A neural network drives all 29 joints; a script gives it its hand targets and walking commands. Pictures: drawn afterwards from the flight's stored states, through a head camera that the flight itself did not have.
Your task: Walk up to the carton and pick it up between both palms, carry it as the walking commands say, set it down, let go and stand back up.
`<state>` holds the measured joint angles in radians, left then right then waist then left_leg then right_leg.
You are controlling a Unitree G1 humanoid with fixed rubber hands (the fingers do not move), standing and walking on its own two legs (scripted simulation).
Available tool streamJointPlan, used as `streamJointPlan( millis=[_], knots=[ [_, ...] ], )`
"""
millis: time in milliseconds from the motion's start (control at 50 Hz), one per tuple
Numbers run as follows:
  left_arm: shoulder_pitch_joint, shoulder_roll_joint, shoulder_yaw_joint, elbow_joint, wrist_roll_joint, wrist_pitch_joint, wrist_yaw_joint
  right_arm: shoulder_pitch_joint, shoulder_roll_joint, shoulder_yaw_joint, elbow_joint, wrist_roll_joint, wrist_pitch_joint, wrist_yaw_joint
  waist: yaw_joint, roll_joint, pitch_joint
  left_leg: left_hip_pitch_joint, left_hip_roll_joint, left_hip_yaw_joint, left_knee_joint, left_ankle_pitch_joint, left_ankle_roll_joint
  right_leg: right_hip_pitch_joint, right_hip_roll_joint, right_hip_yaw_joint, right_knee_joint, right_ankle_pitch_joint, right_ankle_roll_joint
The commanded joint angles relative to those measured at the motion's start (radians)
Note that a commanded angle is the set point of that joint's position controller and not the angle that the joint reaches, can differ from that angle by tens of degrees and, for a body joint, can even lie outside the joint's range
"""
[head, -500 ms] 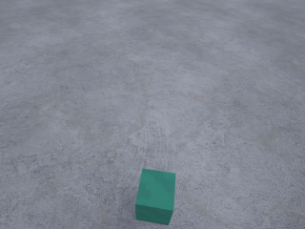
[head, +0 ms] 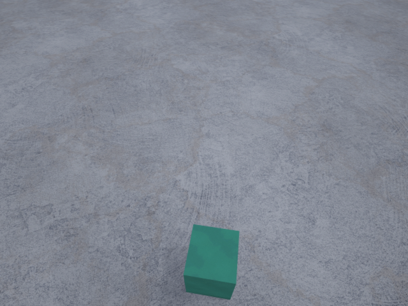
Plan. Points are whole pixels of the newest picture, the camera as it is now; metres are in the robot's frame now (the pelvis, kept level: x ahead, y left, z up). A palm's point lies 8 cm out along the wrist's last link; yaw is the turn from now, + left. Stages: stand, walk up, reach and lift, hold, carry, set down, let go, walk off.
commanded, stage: walk up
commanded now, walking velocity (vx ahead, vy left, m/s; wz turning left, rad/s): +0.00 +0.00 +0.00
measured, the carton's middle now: (212, 262) +0.43 -0.03 -0.65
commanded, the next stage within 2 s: stand in 1.70 s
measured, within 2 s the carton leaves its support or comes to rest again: neither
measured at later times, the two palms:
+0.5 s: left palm out of the picture -0.01 +0.29 -0.16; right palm out of the picture -0.08 -0.16 -0.13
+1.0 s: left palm out of the picture +0.05 +0.26 -0.14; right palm out of the picture -0.08 -0.13 -0.14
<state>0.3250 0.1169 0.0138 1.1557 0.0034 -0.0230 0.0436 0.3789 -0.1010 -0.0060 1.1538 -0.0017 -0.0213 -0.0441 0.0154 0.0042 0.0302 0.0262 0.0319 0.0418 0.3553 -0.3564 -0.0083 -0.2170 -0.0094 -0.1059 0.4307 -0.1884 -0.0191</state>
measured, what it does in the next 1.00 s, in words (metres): steps on the spot: left foot, then right foot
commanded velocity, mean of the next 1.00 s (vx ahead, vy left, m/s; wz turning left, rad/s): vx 0.04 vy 0.00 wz -0.09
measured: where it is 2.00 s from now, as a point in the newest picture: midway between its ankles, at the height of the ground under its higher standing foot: outside the picture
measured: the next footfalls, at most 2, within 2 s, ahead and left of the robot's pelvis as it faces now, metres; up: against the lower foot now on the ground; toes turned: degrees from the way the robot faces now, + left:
left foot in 0.42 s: +0.02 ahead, +0.16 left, +0.00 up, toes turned -8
right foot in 0.82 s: +0.03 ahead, -0.08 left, +0.00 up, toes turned +2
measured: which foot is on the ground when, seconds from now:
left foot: down 0.00-0.22, up 0.24-0.40, down 0.42-1.00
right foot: down 0.00-0.42, up 0.44-0.80, down 0.82-1.00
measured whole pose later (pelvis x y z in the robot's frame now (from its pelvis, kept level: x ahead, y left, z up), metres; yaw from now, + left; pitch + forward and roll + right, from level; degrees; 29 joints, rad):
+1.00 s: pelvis +0.02 +0.04 +0.00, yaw -6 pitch +0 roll +0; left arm 0.24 0.13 0.01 1.14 0.00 -0.01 0.05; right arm 0.45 -0.07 -0.01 1.14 -0.02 -0.03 -0.04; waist -0.01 0.02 0.01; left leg -0.06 0.02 0.16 0.35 -0.29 0.02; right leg -0.15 -0.02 -0.10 0.38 -0.23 -0.01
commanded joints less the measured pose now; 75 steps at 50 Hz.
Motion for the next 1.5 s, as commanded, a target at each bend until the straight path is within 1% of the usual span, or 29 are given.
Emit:
streamJointPlan(
  millis=[0,140,160,200,240,260,280,320,360,380,400,420,440,460,500,520,540,600,680,720,760,800,820,840,880,1000,1100,1220,1480],
  knots=[
    [0.095,0.069,0.011,0.006,-0.006,0.0,0.005,0.09,-0.054,-0.007,0.014,0.005,0.0,-0.004,0.002,-0.003,0.046,-0.174,0.081,-0.061,-0.072,0.266,0.017,0.135,-0.12,0.127,-0.032,0.326,-0.024],
    [0.084,0.06,0.017,0.026,-0.008,0.009,0.008,0.127,-0.053,-0.005,0.028,-0.013,0.002,-0.006,-0.006,0.005,0.12,-0.216,0.093,-0.055,-0.095,0.256,0.008,0.131,-0.116,0.126,-0.036,0.279,-0.019],
    [0.097,0.068,0.022,-0.004,0.02,0.013,-0.007,0.146,-0.106,-0.038,0.073,-0.023,0.016,-0.02,0.02,0.064,0.078,-0.197,0.034,0.028,-0.019,0.041,-0.005,0.124,-0.168,0.201,-0.055,0.08,-0.038],
    [0.168,0.164,0.055,0.012,0.024,0.041,-0.004,0.129,-0.109,-0.054,0.044,-0.035,0.039,-0.021,0.057,-0.077,0.134,-0.338,-0.021,0.063,0.17,-0.122,-0.017,0.069,-0.289,0.438,-0.2,-0.329,-0.107],
    [0.148,0.168,0.065,0.003,0.017,0.05,-0.002,0.136,-0.043,-0.035,0.011,-0.037,0.045,-0.008,0.059,-0.165,0.13,-0.4,-0.004,0.022,0.37,-0.164,-0.019,0.007,-0.37,0.566,-0.297,-0.481,-0.16],
    [0.145,0.185,0.074,0.006,0.021,0.05,-0.006,0.14,-0.037,-0.039,-0.004,-0.045,0.038,-0.002,0.047,-0.175,0.089,-0.372,0.007,-0.001,0.448,-0.197,-0.007,-0.045,-0.372,0.572,-0.313,-0.492,-0.174],
    [0.081,0.19,0.075,-0.01,0.027,0.045,-0.009,0.15,-0.049,-0.035,-0.024,-0.038,0.029,0.004,0.014,-0.218,0.092,-0.336,0.026,-0.017,0.481,-0.208,-0.005,-0.119,-0.348,0.512,-0.319,-0.492,-0.153],
    [-0.025,0.135,0.058,-0.042,0.011,0.035,-0.017,0.157,-0.017,-0.025,-0.046,-0.036,0.009,0.016,-0.042,-0.214,0.054,-0.206,0.019,0.009,0.35,-0.193,0.001,-0.224,-0.258,0.382,-0.309,-0.459,-0.093],
    [-0.132,0.12,0.059,-0.06,-0.008,0.041,-0.012,0.255,-0.009,-0.021,-0.031,-0.02,-0.018,0.012,-0.127,-0.115,0.069,-0.024,-0.016,0.078,-0.012,0.026,0.0,-0.335,-0.089,0.158,-0.103,-0.333,-0.027],
    [-0.156,0.093,0.055,-0.082,-0.007,0.041,-0.011,0.244,-0.049,-0.022,-0.033,-0.025,-0.034,0.003,-0.115,-0.032,0.055,0.028,0.038,0.016,-0.093,0.121,-0.012,-0.354,-0.012,0.087,0.073,-0.194,-0.001],
    [-0.106,0.017,0.038,-0.079,0.006,0.036,-0.012,0.22,-0.152,-0.041,-0.068,-0.042,-0.044,-0.012,-0.093,0.168,0.062,0.035,0.282,-0.261,-0.222,0.093,0.015,-0.45,0.031,0.04,0.293,-0.182,0.038],
    [-0.051,0.032,0.043,-0.068,0.023,0.048,-0.006,0.145,-0.198,-0.044,-0.103,-0.036,-0.038,-0.022,-0.027,0.157,0.068,-0.134,0.445,-0.338,-0.195,0.268,0.08,-0.416,0.009,0.047,0.406,-0.275,0.043],
    [-0.054,0.092,0.049,-0.087,0.02,0.069,-0.01,0.144,-0.187,-0.04,-0.122,-0.038,-0.033,-0.014,-0.035,0.107,0.105,-0.343,0.472,-0.344,-0.201,0.242,0.142,-0.275,-0.057,0.132,0.463,-0.248,0.029],
    [-0.072,0.123,0.059,-0.108,0.022,0.081,-0.016,0.159,-0.165,-0.035,-0.11,-0.034,-0.029,-0.012,-0.038,0.084,0.169,-0.375,0.443,-0.353,-0.208,0.268,0.139,-0.271,-0.068,0.124,0.505,-0.194,0.04],
    [0.001,0.067,0.058,-0.064,0.011,0.087,-0.029,0.113,-0.121,-0.021,-0.126,-0.029,-0.026,-0.016,0.007,0.102,0.126,-0.245,0.314,-0.152,-0.113,0.491,0.06,-0.331,-0.041,0.114,0.523,-0.14,0.046],
    [0.094,0.016,0.041,-0.025,0.004,0.089,-0.029,0.116,-0.049,0.004,-0.114,-0.027,-0.033,-0.01,0.038,0.16,0.096,-0.28,0.237,-0.087,-0.096,0.562,0.061,-0.229,-0.03,0.118,0.471,-0.124,0.033],
    [0.083,0.02,0.034,-0.015,0.006,0.093,-0.03,0.139,-0.036,0.008,-0.095,-0.027,-0.04,-0.001,0.023,0.201,0.066,-0.262,0.205,-0.061,-0.085,0.608,0.061,-0.201,-0.009,0.095,0.44,-0.105,0.034],
    [-0.001,0.066,0.035,-0.025,0.002,0.087,-0.019,0.202,-0.057,0.009,-0.063,-0.027,-0.063,0.009,-0.008,0.218,0.03,-0.129,0.185,-0.008,-0.021,0.897,0.062,-0.203,0.011,0.036,0.334,-0.083,0.034],
    [-0.138,0.074,0.021,-0.075,-0.007,0.056,-0.013,0.221,-0.102,-0.002,-0.032,-0.024,-0.046,-0.001,-0.041,0.27,0.0,-0.011,0.174,-0.002,0.031,0.976,0.076,-0.177,0.032,-0.01,0.157,-0.133,0.024],
    [-0.117,0.062,0.007,-0.075,-0.01,0.043,-0.007,0.207,-0.1,-0.01,-0.033,-0.021,-0.038,-0.007,-0.018,0.241,-0.008,0.022,0.212,-0.019,0.036,0.905,0.1,-0.16,-0.006,0.032,0.039,-0.097,0.02],
    [-0.079,0.069,0.008,-0.061,-0.009,0.027,0.0,0.201,-0.088,-0.017,-0.033,-0.013,-0.033,-0.004,-0.007,0.169,-0.049,-0.081,0.204,-0.016,0.048,0.741,0.073,0.039,-0.053,0.049,-0.104,0.123,0.002],
    [0.007,0.118,0.018,-0.038,0.005,0.006,0.001,0.233,-0.013,0.006,-0.04,0.0,-0.036,-0.001,-0.011,0.055,-0.143,-0.272,0.161,-0.019,0.021,0.369,0.032,0.326,-0.183,0.161,-0.033,0.412,-0.022],
    [0.02,0.118,0.015,-0.031,0.011,0.01,0.004,0.23,0.023,0.014,-0.02,0.005,-0.032,0.0,-0.014,-0.022,-0.119,-0.336,0.124,-0.008,-0.022,0.14,0.025,0.377,-0.204,0.144,-0.02,0.488,-0.031],
    [-0.023,0.109,0.014,-0.042,0.012,0.014,-0.001,0.238,0.032,0.015,-0.014,0.013,-0.024,-0.002,-0.019,-0.075,-0.079,-0.317,0.108,-0.012,-0.074,0.111,0.032,0.31,-0.193,0.131,-0.022,0.423,-0.047],
    [-0.024,0.027,0.001,-0.02,0.0,0.017,-0.008,0.155,-0.028,-0.004,-0.022,-0.014,-0.012,-0.002,0.003,-0.093,0.045,-0.231,0.104,-0.008,-0.085,0.206,0.039,0.122,-0.13,0.112,-0.075,0.269,-0.02],
    [0.015,0.061,-0.005,0.008,-0.011,0.003,0.002,0.184,-0.024,-0.015,0.004,-0.014,-0.004,0.004,-0.023,-0.034,0.075,-0.163,0.111,-0.016,-0.107,0.239,0.032,0.067,-0.122,0.117,-0.111,0.167,-0.024],
    [0.051,0.039,-0.012,0.016,-0.003,-0.007,0.002,0.155,-0.02,-0.02,0.015,-0.011,-0.001,0.004,-0.022,0.009,0.059,-0.125,0.108,-0.01,-0.102,0.236,0.028,0.066,-0.134,0.122,-0.12,0.215,-0.032],
    [0.095,0.044,-0.014,0.036,-0.005,-0.009,0.001,0.139,-0.051,-0.027,0.018,-0.008,0.01,0.002,-0.018,-0.031,0.08,-0.137,0.1,0.006,-0.087,0.197,0.013,0.057,-0.125,0.147,-0.165,0.116,-0.023],
    [0.135,0.012,-0.013,0.048,-0.008,-0.006,0.006,0.149,-0.037,-0.023,0.046,-0.006,0.006,-0.003,-0.011,-0.013,0.081,-0.172,0.106,0.006,-0.074,0.201,0.0,0.091,-0.115,0.144,-0.154,0.185,-0.023]
  ],
)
